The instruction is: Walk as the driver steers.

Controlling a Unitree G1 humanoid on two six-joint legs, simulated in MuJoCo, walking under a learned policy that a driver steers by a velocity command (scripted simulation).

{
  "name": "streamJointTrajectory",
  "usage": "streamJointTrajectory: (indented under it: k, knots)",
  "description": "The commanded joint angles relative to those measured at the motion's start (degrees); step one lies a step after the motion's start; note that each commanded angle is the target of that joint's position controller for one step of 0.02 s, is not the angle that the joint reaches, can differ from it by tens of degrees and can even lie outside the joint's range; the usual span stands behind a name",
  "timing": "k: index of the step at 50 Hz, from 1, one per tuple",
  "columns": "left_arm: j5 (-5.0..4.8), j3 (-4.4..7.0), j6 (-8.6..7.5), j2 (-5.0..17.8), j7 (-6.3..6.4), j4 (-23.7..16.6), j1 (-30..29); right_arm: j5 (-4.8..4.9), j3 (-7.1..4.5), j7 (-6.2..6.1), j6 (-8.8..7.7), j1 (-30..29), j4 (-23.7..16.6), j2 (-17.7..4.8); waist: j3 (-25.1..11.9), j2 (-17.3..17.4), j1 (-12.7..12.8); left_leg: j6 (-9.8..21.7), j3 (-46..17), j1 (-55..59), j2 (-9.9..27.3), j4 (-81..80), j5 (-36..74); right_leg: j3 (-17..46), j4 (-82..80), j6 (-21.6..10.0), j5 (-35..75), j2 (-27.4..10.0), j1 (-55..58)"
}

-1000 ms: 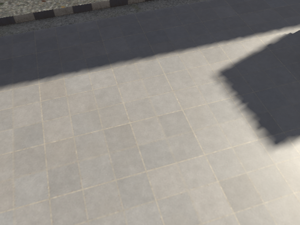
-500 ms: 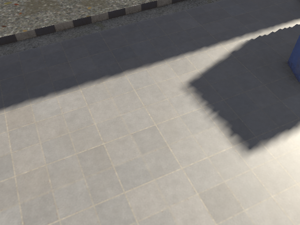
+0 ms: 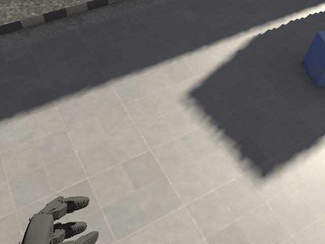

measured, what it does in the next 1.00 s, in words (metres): walks ahead, turning left: left foot, then right foot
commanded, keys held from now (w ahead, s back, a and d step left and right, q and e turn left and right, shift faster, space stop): w+q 0.72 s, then q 0.28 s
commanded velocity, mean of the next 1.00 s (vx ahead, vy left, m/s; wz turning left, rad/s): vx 0.43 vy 0.00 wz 0.49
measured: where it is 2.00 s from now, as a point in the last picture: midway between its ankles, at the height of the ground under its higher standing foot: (109, 208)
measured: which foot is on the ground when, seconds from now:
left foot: down 0.00-0.00, up 0.02-0.52, down 0.54-1.00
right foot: down 0.00-0.56, up 0.58-0.98, down 1.00-1.00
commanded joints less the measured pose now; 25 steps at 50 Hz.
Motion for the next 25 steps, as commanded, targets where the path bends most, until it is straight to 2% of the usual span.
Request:
streamJointTrajectory:
  k: [1, 2, 3, 4, 5, 6, 7, 9, 12, 15, 17, 19, 21, 23, 24, 25]
  knots:
    - [1.29, 5.07, -0.53, 16.55, 0.80, 2.94, 25.55, -0.54, 1.27, 0.46, -1.89, 4.05, -6.00, 0.01, -27.67, -15.22, 9.76, 2.17, -5.30, -39.11, -4.04, 45.93, -3.80, 40.40, -5.71, -15.30, -12.88, -25.32, 58.13]
    - [0.95, 3.99, -0.31, 11.17, 1.07, 2.67, 25.66, 1.12, -0.62, 0.84, -2.57, 0.04, -4.89, -7.48, -24.50, -10.51, 12.77, 2.45, -10.44, -44.11, -1.89, 51.77, -2.49, 41.72, -10.15, -13.50, -20.09, -23.82, 54.17]
    - [0.36, 3.08, -0.28, 8.96, 1.41, 2.78, 20.56, 1.66, -1.15, 0.93, -2.61, -5.28, -7.09, -9.01, -14.21, -8.91, 11.68, 2.55, -7.88, -47.24, 0.79, 51.54, 2.85, 31.95, -11.98, -10.98, -18.95, -21.98, 45.26]
    - [0.37, 2.53, -0.31, 7.69, 1.51, 2.95, 16.81, 0.79, -0.88, 0.67, -2.46, -7.97, -7.74, -7.81, -9.42, -4.13, 9.50, 2.48, -6.51, -45.01, 3.64, 49.09, 7.65, 25.80, -13.88, -9.45, -14.26, -19.81, 36.06]
    - [0.78, 2.23, -0.57, 6.41, 1.43, 3.26, 13.99, -0.25, -1.11, 0.40, -2.03, -8.89, -7.93, -7.12, -6.28, -3.05, 7.51, 2.26, -6.25, -42.64, 5.18, 46.49, 10.55, 21.54, -15.89, -8.61, -10.60, -17.88, 29.15]
    - [1.20, 1.92, -1.12, 5.43, 1.36, 3.58, 12.25, -0.21, -1.31, 0.20, -1.19, -7.01, -7.54, -6.32, -5.12, -4.04, 5.27, 2.16, -6.83, -39.22, 6.48, 45.30, 12.26, 17.66, -17.97, -7.97, -8.26, -16.42, 24.63]
    - [1.09, 1.94, -1.59, 5.09, 1.34, 4.17, 11.29, 0.16, -1.22, 0.06, -0.44, -5.60, -7.27, -5.24, -4.66, -4.84, 4.21, 1.85, -6.77, -37.50, 6.75, 44.39, 13.00, 15.23, -19.80, -7.97, -7.42, -16.09, 22.10]
    - [0.82, 2.21, -2.25, 5.52, 1.50, 5.47, 10.73, 0.26, -1.13, -0.28, 0.76, -6.15, -7.68, -3.90, -2.25, -4.32, 3.30, 0.82, -7.03, -38.76, 6.99, 41.91, 14.51, 10.27, -22.24, -7.89, -3.97, -16.20, 19.37]
    - [1.29, 2.81, -2.31, 7.18, 2.23, 7.35, 12.35, -0.23, -1.10, -0.32, 1.16, -9.98, -9.10, -3.51, -0.06, -2.57, 3.86, -0.57, -7.78, -43.60, 6.66, 36.19, 21.84, 4.41, -23.33, -7.50, -0.12, -15.94, 20.65]
    - [1.11, 2.96, -1.93, 8.22, 2.66, 8.22, 12.75, -0.40, -0.77, 0.73, 0.56, -13.95, -10.21, -3.11, 0.70, -2.57, 4.98, -0.63, -5.61, -43.29, 5.94, 26.26, 30.87, -1.73, -22.95, -5.77, 2.78, -14.34, 22.54]
    - [0.79, 3.17, -1.62, 9.31, 2.93, 8.81, 14.14, -0.61, -0.23, 1.58, 0.31, -18.57, -11.66, -2.38, 1.93, -2.06, 6.97, -0.30, -2.67, -42.13, 5.48, 19.89, 34.24, -4.58, -22.87, -5.00, 2.78, -14.35, 23.80]
    - [0.40, 3.51, -1.07, 10.56, 3.10, 9.85, 16.68, -0.58, 0.27, 2.33, 0.22, -22.63, -13.55, -1.76, 3.31, -1.70, 8.73, 0.43, -0.80, -42.86, 5.12, 15.55, 33.42, -5.78, -22.07, -4.72, 2.84, -15.67, 27.35]
    - [-0.16, 3.80, -0.27, 11.42, 3.06, 10.73, 18.46, -0.40, 0.36, 3.06, 0.24, -25.12, -15.30, -2.09, 4.27, -1.90, 9.49, 1.66, 0.58, -44.25, 4.63, 12.60, 29.63, -6.59, -20.22, -4.19, 4.48, -17.11, 32.14]
    - [-0.69, 4.16, 0.61, 12.69, 3.17, 11.05, 18.42, -0.49, 0.08, 3.66, 0.36, -25.28, -16.61, -2.95, 3.88, -3.15, 8.50, 3.49, 2.88, -42.66, 3.01, 10.79, 23.64, -7.76, -16.26, -3.24, 13.79, -18.26, 35.58]
    - [-0.92, 4.38, 0.98, 13.71, 3.33, 10.88, 17.79, -0.53, -0.42, 3.79, 0.50, -23.88, -16.88, -3.93, 2.13, -4.31, 7.18, 4.65, 4.76, -39.16, 1.09, 10.65, 20.30, -8.60, -12.45, -2.59, 24.37, -18.34, 36.59]
    - [-1.24, 4.62, 1.48, 14.74, 3.49, 10.64, 17.10, -0.46, -1.24, 3.76, 0.69, -20.22, -16.46, -5.34, -0.80, -5.55, 4.81, 5.94, 6.64, -33.58, -1.33, 10.80, 17.14, -9.54, -6.34, -1.89, 34.85, -18.03, 36.96]
Keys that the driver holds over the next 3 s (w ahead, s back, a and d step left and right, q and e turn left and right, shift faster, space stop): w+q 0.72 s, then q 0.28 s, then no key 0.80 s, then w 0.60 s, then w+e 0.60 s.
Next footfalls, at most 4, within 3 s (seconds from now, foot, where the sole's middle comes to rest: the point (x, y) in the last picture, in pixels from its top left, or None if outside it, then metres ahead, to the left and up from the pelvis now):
0.54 left None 0.42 0.19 -0.75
1.00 right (124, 177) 0.72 0.13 -0.75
1.34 left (84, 226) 0.52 0.29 -0.75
2.48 left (30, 160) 0.84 0.55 -0.75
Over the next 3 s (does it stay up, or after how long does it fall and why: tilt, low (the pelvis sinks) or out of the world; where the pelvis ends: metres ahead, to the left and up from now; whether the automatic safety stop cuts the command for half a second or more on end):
stays up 1.00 0.50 0.01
